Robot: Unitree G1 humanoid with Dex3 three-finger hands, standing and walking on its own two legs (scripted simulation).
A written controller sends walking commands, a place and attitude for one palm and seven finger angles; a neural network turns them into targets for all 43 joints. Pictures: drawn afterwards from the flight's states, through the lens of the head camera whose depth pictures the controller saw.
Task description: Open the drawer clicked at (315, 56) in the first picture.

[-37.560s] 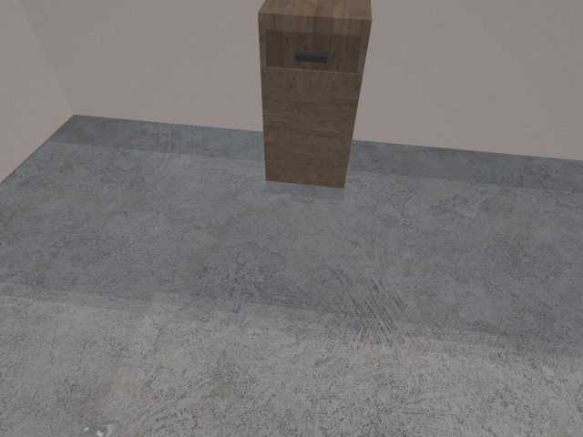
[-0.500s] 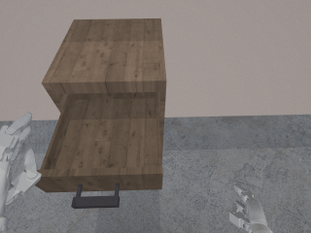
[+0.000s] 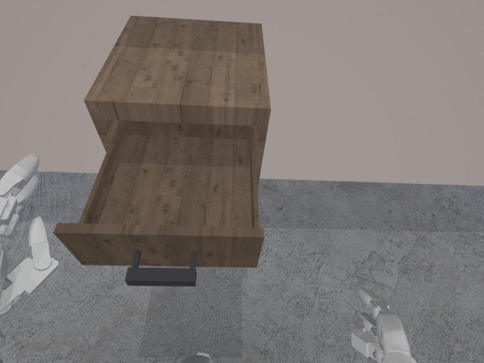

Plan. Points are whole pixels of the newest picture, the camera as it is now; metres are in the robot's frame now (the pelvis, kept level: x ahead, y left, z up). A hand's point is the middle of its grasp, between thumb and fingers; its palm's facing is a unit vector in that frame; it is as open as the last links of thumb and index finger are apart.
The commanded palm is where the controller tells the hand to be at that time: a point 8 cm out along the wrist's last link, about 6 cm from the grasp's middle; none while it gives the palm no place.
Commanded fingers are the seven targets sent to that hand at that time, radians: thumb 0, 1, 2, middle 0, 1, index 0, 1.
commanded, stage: step back with the hand held close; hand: left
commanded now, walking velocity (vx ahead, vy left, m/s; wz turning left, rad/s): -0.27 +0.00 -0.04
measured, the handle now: (163, 266) +0.29 +0.17 -0.07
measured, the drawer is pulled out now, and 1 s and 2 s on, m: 0.30 0.30 0.30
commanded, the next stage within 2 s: stop stepping back and stand still in 0.64 s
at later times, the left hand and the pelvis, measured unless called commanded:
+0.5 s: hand (75, 337) +0.12 +0.17 +0.18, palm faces +0.15 -0.82 -0.55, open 7.4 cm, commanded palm +0.06 +0.24 +0.19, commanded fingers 0.00 0.90 0.90 -0.20 -0.30 -0.20 -0.30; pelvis -0.08 -0.03 +0.00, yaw -2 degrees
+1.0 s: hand out of the picture -0.01 +0.12 +0.19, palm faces +0.31 -0.80 -0.51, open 7.4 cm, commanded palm -0.07 +0.17 +0.19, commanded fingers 0.00 0.90 0.90 -0.20 -0.30 -0.20 -0.30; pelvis -0.21 -0.10 +0.00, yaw -1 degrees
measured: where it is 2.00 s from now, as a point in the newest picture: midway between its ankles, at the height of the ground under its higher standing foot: outside the picture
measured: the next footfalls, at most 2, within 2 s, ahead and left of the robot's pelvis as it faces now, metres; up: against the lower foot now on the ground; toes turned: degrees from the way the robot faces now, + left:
right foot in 0.34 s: -0.13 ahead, -0.13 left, +0.00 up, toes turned -2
left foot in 0.60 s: -0.06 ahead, +0.04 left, +0.00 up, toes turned -2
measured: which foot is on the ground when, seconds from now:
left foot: down 0.00-0.42, up 0.44-0.58, down 0.60-0.92, up 0.94-1.00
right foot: down 0.00-0.08, up 0.10-0.32, down 0.34-0.60, up 0.62-0.90, down 0.92-1.00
